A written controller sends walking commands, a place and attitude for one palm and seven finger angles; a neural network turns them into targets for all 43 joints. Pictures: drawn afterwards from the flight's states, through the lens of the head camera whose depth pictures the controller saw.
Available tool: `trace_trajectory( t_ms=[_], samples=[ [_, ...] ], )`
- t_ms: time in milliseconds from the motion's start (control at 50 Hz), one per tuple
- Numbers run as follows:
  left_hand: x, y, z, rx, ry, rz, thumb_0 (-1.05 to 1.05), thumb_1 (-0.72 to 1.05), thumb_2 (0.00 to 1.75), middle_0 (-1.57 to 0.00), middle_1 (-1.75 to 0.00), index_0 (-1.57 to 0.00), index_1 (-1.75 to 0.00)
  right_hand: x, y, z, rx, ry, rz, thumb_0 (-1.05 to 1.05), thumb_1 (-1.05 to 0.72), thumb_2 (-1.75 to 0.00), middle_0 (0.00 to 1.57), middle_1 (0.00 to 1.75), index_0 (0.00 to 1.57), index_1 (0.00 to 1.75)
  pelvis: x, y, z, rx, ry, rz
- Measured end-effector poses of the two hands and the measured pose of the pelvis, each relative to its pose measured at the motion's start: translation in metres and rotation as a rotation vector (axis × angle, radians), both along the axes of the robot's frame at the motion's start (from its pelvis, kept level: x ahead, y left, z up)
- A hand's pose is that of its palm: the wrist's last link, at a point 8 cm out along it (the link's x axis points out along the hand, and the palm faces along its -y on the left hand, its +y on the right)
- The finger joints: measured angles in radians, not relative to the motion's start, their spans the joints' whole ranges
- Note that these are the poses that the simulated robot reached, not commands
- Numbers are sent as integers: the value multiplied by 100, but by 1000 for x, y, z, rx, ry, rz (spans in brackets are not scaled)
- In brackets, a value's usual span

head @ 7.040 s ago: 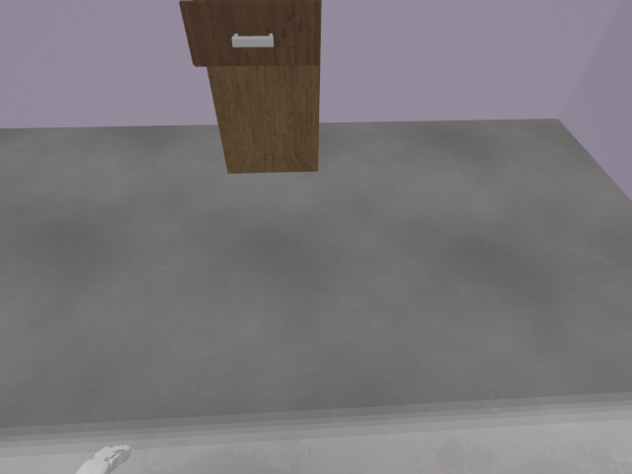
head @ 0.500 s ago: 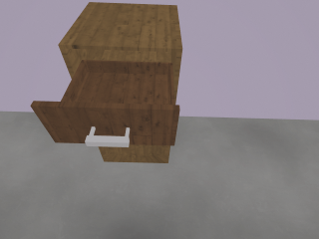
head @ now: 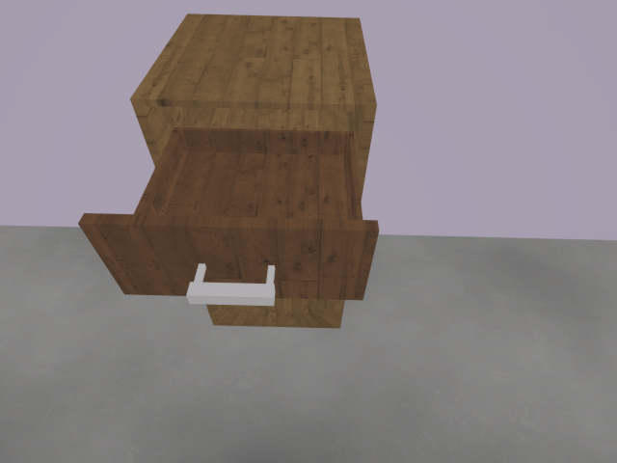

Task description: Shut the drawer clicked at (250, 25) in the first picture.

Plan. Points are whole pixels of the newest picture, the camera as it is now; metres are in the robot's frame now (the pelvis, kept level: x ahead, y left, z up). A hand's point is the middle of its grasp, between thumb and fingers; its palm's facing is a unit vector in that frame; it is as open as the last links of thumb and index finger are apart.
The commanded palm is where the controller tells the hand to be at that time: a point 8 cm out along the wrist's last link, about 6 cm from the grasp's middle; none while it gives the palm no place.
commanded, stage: look again from close up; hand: left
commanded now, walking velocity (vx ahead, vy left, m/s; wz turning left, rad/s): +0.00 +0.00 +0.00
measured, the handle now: (234, 282) +0.36 +0.13 +0.01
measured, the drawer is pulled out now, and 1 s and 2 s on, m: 0.30 0.30 0.30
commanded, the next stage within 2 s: shuffle to correct the standing spot in 0.10 s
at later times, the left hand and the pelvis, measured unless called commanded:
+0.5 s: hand out of the picture +0.00 +0.16 -0.18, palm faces -0.04 -0.98 -0.19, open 7.4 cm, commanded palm none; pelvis +0.02 -0.02 +0.00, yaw -2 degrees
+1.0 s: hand out of the picture +0.07 +0.10 -0.18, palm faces +0.05 -0.99 -0.16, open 7.4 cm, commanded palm none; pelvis +0.08 -0.05 +0.00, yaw -1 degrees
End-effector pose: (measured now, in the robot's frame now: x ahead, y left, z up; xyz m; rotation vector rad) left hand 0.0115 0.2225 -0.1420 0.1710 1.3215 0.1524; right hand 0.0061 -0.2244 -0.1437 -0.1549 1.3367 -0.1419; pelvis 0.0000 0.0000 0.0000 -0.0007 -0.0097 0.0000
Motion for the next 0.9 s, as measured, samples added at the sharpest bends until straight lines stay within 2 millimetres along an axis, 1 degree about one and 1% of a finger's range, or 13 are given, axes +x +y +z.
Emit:
trace_trajectory(
  t_ms=[140, 260, 360, 460, 560, 600, 640, 680, 780, 840, 900],
  samples=[
    [2, 3, -3, -14, 30, 0, 0, 91, 90, -20, -30, -20, -30, 12, 0, 6, -18, 2, 9, 1, -92, -90, 20, 30, 20, 30, 5, 3, 2, 2, 3, -1],
    [-4, 2, -5, -25, 61, 4, 0, 91, 90, -20, -30, -20, -30, 18, 0, 7, -25, 7, 10, 0, -92, -90, 20, 30, 20, 30, 9, 4, 2, 1, 0, -1],
    [-11, -1, -7, -32, 101, 1, 0, 91, 90, -20, -30, -20, -30, 18, -1, 6, -21, 19, -3, 0, -92, -90, 20, 30, 20, 30, 14, 1, 1, 10, 4, -5],
    [-11, -9, -5, -23, 146, -20, 0, 91, 90, -20, -30, -20, -30, 12, -9, 2, -13, 36, -38, 0, -91, -90, 20, 30, 20, 30, 18, -10, 0, 19, 15, -32],
    [0, -23, -3, -3, 129, -16, 0, 91, 90, -20, -30, -20, -30, 0, -28, -7, 2, 86, -63, 0, -91, -90, 20, 30, 20, 30, 28, -29, -5, 18, 17, -31],
    [4, -31, -3, 0, 110, 7, 0, 91, 90, -20, -30, -20, -30, 1, -35, -9, 5, 118, -59, 0, -91, -90, 20, 30, 20, 30, 35, -36, -5, 5, 17, -11],
    [6, -39, -2, -5, 97, 33, 0, 91, 90, -20, -30, -20, -30, 8, -40, -5, 7, 140, -45, 0, -91, -90, 20, 30, 20, 30, 43, -42, -3, 1, 22, 5],
    [6, -49, -2, -19, 103, 50, 0, 91, 90, -20, -30, -20, -30, 21, -44, -1, 5, 137, -34, 0, -91, -90, 20, 30, 20, 30, 51, -47, 0, 0, 26, 10],
    [6, -73, -5, -72, 163, 54, 0, 91, 90, -20, -30, -20, -30, 70, -47, 5, -14, 68, -5, 1, -93, -90, 20, 30, 20, 30, 69, -49, 2, 0, 23, 15],
    [11, -80, -13, -104, 186, 64, 0, 91, 90, -20, -30, -20, -30, 95, -48, 0, -35, 17, 8, 1, -94, -90, 20, 30, 20, 30, 81, -45, -6, -15, 7, 9],
    [25, -80, -18, -105, 183, 71, 0, 91, 90, -20, -30, -20, -30, 114, -45, 1, -40, -25, 4, 1, -95, -90, 20, 30, 20, 30, 89, -45, -6, 13, -9, -5]
  ],
)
